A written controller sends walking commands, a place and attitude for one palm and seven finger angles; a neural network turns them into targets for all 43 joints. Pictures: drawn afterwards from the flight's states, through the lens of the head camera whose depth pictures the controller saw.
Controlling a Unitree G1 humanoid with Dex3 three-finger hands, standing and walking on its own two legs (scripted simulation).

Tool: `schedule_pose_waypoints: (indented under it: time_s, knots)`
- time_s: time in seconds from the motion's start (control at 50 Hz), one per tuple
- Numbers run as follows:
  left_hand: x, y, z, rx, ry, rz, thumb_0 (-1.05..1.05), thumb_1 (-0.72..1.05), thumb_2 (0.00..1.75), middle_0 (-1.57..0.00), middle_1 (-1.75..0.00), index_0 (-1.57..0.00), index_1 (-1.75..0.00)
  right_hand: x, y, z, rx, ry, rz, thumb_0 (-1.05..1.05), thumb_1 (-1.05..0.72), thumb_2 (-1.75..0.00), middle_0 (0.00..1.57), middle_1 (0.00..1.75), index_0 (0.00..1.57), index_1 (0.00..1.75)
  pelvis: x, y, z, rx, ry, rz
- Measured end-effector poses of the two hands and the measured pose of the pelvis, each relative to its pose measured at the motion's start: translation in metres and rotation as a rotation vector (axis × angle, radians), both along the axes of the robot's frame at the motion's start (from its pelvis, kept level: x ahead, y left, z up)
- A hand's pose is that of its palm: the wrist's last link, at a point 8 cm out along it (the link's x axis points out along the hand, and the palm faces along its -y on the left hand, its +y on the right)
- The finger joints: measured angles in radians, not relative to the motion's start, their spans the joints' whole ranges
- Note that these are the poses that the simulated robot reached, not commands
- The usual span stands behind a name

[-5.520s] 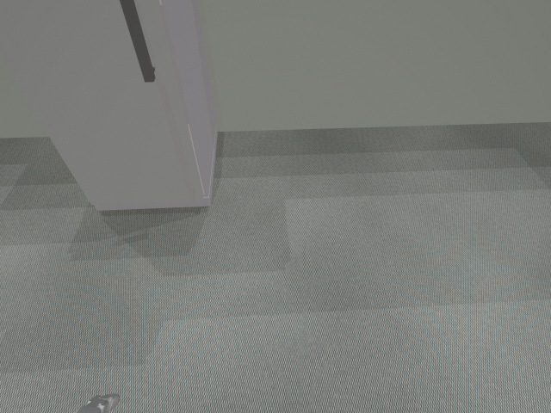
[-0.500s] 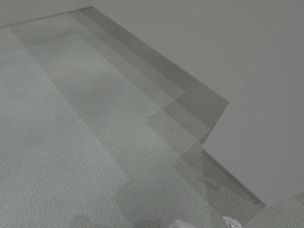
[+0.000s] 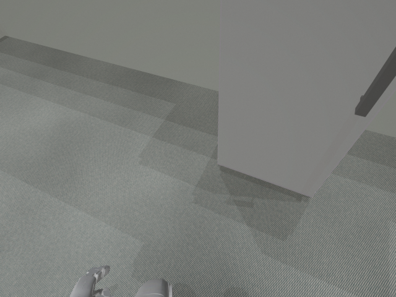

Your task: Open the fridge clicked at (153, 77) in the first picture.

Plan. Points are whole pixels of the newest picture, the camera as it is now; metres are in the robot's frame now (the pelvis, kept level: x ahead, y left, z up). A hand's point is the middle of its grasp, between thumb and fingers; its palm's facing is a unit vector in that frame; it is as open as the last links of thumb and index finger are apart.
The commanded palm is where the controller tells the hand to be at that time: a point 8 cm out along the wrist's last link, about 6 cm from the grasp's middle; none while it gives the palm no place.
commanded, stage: turn to face it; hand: right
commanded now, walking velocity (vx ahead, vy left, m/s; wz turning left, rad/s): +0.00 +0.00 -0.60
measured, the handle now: out of the picture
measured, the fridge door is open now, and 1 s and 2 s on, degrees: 0 0 0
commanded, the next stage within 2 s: take the last steps up to it in 0.58 s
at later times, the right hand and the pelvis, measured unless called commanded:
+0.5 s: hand out of the picture +0.05 -0.16 -0.14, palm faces +0.26 +0.92 -0.28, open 7.4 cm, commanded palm none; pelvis +0.01 +0.05 +0.00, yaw -17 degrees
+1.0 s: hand out of the picture -0.07 -0.20 -0.17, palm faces +0.43 +0.88 -0.19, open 7.4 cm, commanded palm none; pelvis +0.00 -0.01 +0.01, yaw -24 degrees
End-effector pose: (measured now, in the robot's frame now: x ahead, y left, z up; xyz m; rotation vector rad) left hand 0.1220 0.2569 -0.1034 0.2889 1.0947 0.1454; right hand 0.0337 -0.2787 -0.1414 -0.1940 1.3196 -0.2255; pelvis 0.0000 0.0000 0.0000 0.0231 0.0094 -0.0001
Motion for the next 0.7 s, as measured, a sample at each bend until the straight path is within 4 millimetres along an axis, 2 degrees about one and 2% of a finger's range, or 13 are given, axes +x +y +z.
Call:
schedule_pose_waypoints:
  time_s: [0.08,0.16,0.26,0.32,0.42,0.52,0.6,0.7]
  knots:
    - [-0.001,-0.008,-0.003,-0.026,0.024,-0.022,0.0,0.9,0.9,-0.21,-0.3,-0.21,-0.3,0.017,0.003,0.01,-0.004,-0.076,-0.015,0.0,-0.91,-0.9,0.2,0.3,0.19,0.3,0.002,0.001,0.004,-0.001,0.003,-0.044]
    - [-0.007,-0.007,-0.012,-0.055,0.058,-0.031,0.0,0.9,0.9,-0.21,-0.3,-0.21,-0.3,0.036,0.013,0.018,-0.012,-0.14,-0.024,0.0,-0.91,-0.9,0.2,0.3,0.19,0.3,0.003,0.009,0.004,-0.008,0.006,-0.089]
    - [-0.016,0.009,-0.032,-0.087,0.115,-0.039,0.0,0.9,0.9,-0.21,-0.3,-0.21,-0.3,0.054,0.037,0.027,-0.032,-0.218,-0.032,0.0,-0.91,-0.9,0.2,0.3,0.19,0.3,0.005,0.028,-0.002,-0.024,0.013,-0.148]
    - [-0.016,0.022,-0.047,-0.104,0.139,-0.047,0.0,0.9,0.9,-0.21,-0.3,-0.21,-0.3,0.054,0.052,0.03,-0.057,-0.257,-0.038,0.0,-0.91,-0.9,0.2,0.3,0.2,0.3,0.006,0.04,-0.009,-0.029,0.009,-0.186]
    - [-0.011,0.034,-0.047,-0.1,0.185,-0.092,0.0,0.9,0.9,-0.2,-0.3,-0.2,-0.3,0.027,0.07,0.037,-0.059,-0.233,-0.1,0.0,-0.91,-0.9,0.2,0.3,0.2,0.3,0.008,0.049,-0.002,-0.045,-0.006,-0.25]
    - [0.0,0.031,-0.041,-0.083,0.209,-0.152,0.0,0.91,0.9,-0.2,-0.3,-0.2,-0.3,-0.009,0.079,0.032,-0.039,-0.175,-0.177,0.0,-0.91,-0.9,0.2,0.3,0.2,0.3,0.007,0.051,0.003,-0.058,-0.01,-0.301]
    - [0.016,0.016,-0.036,-0.062,0.202,-0.215,0.0,0.91,0.9,-0.2,-0.3,-0.2,-0.3,-0.049,0.079,0.022,-0.014,-0.112,-0.247,0.0,-0.91,-0.9,0.2,0.3,0.2,0.3,0.004,0.046,0.002,-0.055,-0.013,-0.335]
    - [0.043,-0.02,-0.028,-0.03,0.129,-0.309,0.0,0.91,0.9,-0.2,-0.3,-0.2,-0.3,-0.108,0.067,-0.001,0.021,-0.02,-0.348,0.0,-0.91,-0.9,0.2,0.3,0.2,0.3,-0.006,0.028,-0.006,-0.029,-0.019,-0.376]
